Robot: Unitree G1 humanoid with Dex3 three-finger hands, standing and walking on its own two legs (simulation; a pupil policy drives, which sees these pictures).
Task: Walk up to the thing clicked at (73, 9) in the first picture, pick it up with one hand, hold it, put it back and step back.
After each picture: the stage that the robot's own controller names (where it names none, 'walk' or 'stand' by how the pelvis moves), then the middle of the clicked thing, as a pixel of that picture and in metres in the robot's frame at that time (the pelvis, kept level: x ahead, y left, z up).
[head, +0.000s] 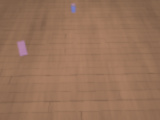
stand; (73, 8) +2.24 +0.15 -0.72
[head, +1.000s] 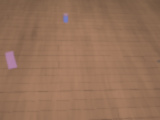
walk; (65, 18) +2.09 +0.20 -0.71
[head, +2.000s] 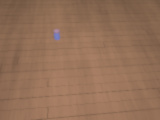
walk; (56, 34) +1.46 +0.26 -0.72
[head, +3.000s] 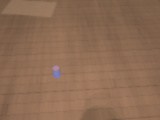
walk; (56, 71) +0.95 +0.23 -0.72
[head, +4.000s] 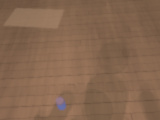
walk; (60, 103) +0.58 +0.23 -0.69
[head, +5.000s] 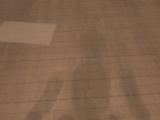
stand; out of the picture +0.38 +0.23 -0.70
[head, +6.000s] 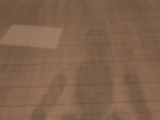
stand; out of the picture +0.36 +0.20 -0.72
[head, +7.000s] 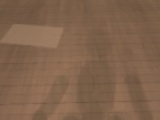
stand; out of the picture +0.38 +0.20 -0.73
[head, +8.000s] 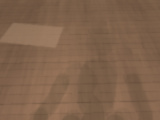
stand; out of the picture +0.37 +0.21 -0.73
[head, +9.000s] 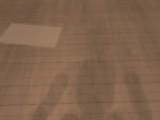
stand; out of the picture +0.36 +0.21 -0.73
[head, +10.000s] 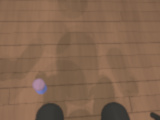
go down; (40, 86) +0.41 +0.22 -0.48
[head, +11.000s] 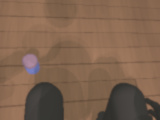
go down; (31, 64) +0.45 +0.23 -0.32
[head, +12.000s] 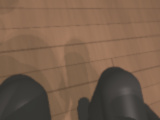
close in; out of the picture +0.43 +0.27 -0.24
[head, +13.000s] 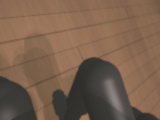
close; out of the picture +0.42 +0.29 -0.22
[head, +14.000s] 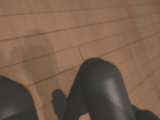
lift; out of the picture +0.42 +0.29 -0.23
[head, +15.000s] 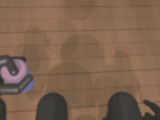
lift; (19, 76) +0.34 +0.22 -0.04
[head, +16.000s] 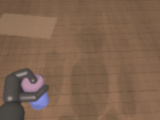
hold; (36, 92) +0.32 +0.18 +0.01
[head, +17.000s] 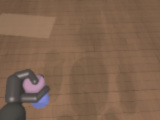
hold; (37, 92) +0.33 +0.18 -0.01
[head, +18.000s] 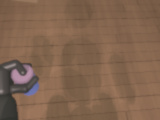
crouch; (26, 80) +0.37 +0.20 -0.06
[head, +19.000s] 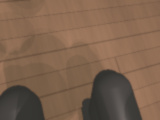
lower; out of the picture +0.50 +0.29 -0.10
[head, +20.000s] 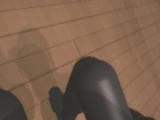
lower; out of the picture +0.44 +0.31 -0.23
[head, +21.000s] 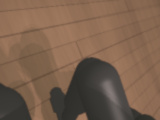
lower; out of the picture +0.44 +0.31 -0.23
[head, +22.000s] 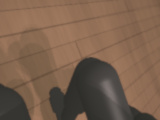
lower; out of the picture +0.44 +0.31 -0.23
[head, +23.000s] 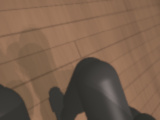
lower; out of the picture +0.44 +0.31 -0.23
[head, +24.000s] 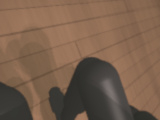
open; out of the picture +0.43 +0.29 -0.24
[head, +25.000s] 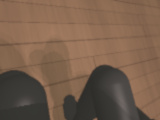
stand; out of the picture +0.44 +0.27 -0.24
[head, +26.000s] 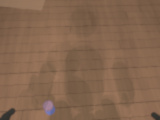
stand; (49, 107) +0.41 +0.21 -0.59
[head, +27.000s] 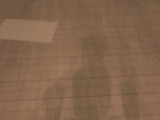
stand; out of the picture +0.39 +0.20 -0.67
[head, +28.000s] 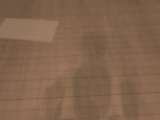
stand; out of the picture +0.39 +0.20 -0.67
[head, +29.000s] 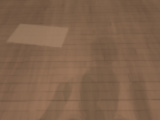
stand; out of the picture +0.42 +0.19 -0.72
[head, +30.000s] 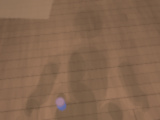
walk; (61, 104) +0.47 +0.19 -0.69
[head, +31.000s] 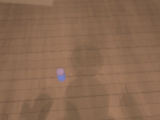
walk; (61, 74) +0.73 +0.19 -0.69
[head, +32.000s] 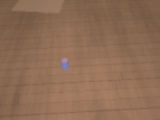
stand; (65, 64) +1.02 +0.24 -0.70
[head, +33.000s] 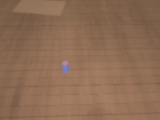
stand; (65, 66) +1.02 +0.19 -0.72
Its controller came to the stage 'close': yes
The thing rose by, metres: 0.72
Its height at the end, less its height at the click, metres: +0.00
